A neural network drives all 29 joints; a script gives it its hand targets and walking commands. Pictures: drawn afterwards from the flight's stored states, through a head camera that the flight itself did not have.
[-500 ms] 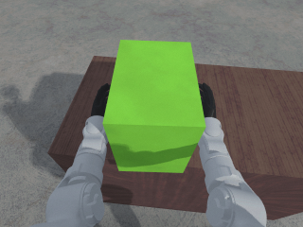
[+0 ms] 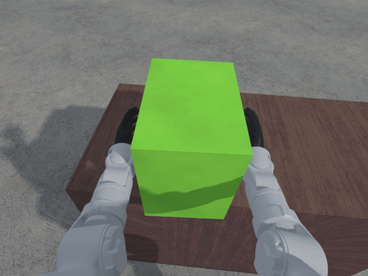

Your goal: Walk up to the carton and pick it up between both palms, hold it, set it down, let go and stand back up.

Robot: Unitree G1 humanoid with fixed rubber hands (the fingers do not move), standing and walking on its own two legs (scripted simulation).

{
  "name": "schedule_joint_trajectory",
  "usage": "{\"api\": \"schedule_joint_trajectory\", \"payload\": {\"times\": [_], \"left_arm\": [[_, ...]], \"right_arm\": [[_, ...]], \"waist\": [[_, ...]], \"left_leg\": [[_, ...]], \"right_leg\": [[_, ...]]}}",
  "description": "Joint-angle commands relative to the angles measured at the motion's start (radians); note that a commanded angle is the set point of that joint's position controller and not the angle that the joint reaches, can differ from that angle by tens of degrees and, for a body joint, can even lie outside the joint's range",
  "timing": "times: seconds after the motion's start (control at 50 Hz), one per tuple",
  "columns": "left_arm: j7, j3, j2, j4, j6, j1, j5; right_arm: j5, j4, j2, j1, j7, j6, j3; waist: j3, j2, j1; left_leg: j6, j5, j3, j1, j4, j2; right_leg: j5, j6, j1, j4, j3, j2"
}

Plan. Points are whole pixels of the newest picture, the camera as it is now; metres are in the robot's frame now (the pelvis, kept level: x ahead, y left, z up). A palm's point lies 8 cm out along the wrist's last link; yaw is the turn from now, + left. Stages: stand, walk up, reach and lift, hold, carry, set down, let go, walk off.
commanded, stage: reach and lift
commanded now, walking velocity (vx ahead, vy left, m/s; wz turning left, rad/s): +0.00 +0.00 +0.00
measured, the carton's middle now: (188, 140) +0.43 +0.00 +0.06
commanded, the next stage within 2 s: none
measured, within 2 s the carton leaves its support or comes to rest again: neither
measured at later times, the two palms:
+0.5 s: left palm (107, 118) +0.39 +0.17 +0.16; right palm (248, 118) +0.40 -0.12 +0.17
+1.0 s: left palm (104, 108) +0.39 +0.17 +0.19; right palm (252, 107) +0.39 -0.12 +0.20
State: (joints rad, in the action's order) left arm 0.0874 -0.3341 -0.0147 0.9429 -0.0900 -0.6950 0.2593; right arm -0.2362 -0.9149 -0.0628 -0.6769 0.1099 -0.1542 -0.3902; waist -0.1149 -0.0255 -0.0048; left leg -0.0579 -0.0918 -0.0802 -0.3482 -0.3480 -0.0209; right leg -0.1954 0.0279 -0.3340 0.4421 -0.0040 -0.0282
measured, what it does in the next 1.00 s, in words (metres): stands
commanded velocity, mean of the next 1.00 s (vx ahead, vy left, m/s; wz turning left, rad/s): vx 0.00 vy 0.00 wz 0.00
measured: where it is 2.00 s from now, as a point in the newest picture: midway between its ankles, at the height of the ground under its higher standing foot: outside the picture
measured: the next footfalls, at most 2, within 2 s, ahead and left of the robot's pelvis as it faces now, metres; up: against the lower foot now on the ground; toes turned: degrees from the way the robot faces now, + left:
none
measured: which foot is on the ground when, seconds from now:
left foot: down 0.00-1.00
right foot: down 0.00-1.00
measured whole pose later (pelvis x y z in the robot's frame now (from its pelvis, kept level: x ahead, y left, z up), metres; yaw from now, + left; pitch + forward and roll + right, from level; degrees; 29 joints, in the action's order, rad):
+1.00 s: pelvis +0.00 +0.02 +0.00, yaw +1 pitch -1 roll +0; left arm 0.06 -0.36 -0.01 0.60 0.46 -0.79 0.21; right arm -0.08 -0.84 0.02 -0.87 0.14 0.25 -0.22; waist -0.10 -0.03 -0.05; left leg -0.03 -0.10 -0.08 -0.23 -0.35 0.01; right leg -0.19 0.00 -0.19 0.41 0.00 0.00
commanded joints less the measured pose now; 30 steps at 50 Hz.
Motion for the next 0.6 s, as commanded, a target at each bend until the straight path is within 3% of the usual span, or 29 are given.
{"api": "schedule_joint_trajectory", "payload": {"times": [0.0,0.08,0.16,0.26,0.3,0.38,0.42,0.52,0.58], "left_arm": [[-0.125,0.329,-0.599,-0.243,0.028,-0.851,-0.107],[-0.129,0.382,-0.614,-0.334,0.072,-0.872,-0.135],[-0.153,0.345,-0.582,-0.313,0.179,-0.780,-0.095],[-0.182,0.320,-0.565,-0.336,0.278,-0.742,-0.077],[-0.184,0.352,-0.576,-0.425,0.292,-0.799,-0.095],[-0.193,0.388,-0.592,-0.450,0.353,-0.756,-0.116],[-0.194,0.416,-0.610,-0.461,0.386,-0.759,-0.124],[-0.208,0.361,-0.583,-0.417,0.464,-0.764,-0.090],[-0.203,0.391,-0.611,-0.453,0.480,-0.842,-0.112]], "right_arm": [[0.082,0.175,-0.602,-0.821,-0.135,0.004,0.496],[0.174,0.240,-0.652,-0.833,-0.117,0.047,0.572],[0.214,0.216,-0.625,-0.807,-0.095,0.118,0.572],[0.242,0.217,-0.619,-0.795,-0.068,0.181,0.558],[0.270,0.272,-0.636,-0.845,-0.062,0.186,0.583],[0.310,0.351,-0.641,-0.882,-0.045,0.214,0.624],[0.321,0.348,-0.617,-0.899,-0.040,0.234,0.614],[0.316,0.277,-0.579,-0.926,-0.045,0.281,0.560],[0.328,0.272,-0.571,-0.981,-0.052,0.292,0.529]], "waist": [[-0.534,-0.050,0.001],[-0.613,-0.042,-0.011],[-0.499,-0.058,0.001],[-0.444,-0.071,-0.022],[-0.482,-0.057,-0.027],[-0.469,-0.065,-0.039],[-0.449,-0.046,-0.058],[-0.310,-0.048,-0.047],[-0.310,-0.021,-0.067]], "left_leg": [[0.083,-0.052,0.146,0.183,0.065,0.054],[0.079,-0.014,0.133,0.161,0.045,0.066],[0.085,-0.029,0.126,0.161,0.062,0.066],[0.082,-0.014,0.113,0.188,0.057,0.077],[0.075,0.019,0.107,0.207,0.045,0.076],[0.073,0.053,0.093,0.229,0.035,0.081],[0.063,0.055,0.085,0.250,0.033,0.076],[0.072,-0.016,0.086,0.282,0.050,0.065],[0.064,-0.015,0.083,0.319,0.047,0.057]], "right_leg": [[0.255,-0.094,0.412,-0.127,0.019,0.039],[0.396,-0.107,0.482,-0.095,-0.003,0.047],[0.376,-0.110,0.485,-0.111,-0.011,0.048],[0.424,-0.124,0.529,-0.118,-0.015,0.055],[0.480,-0.123,0.548,-0.104,-0.009,0.053],[0.557,-0.127,0.570,-0.099,-0.002,0.048],[0.510,-0.118,0.537,-0.111,0.013,0.038],[0.265,-0.098,0.432,-0.157,0.028,0.021],[0.166,-0.083,0.367,-0.174,0.045,0.002]]}}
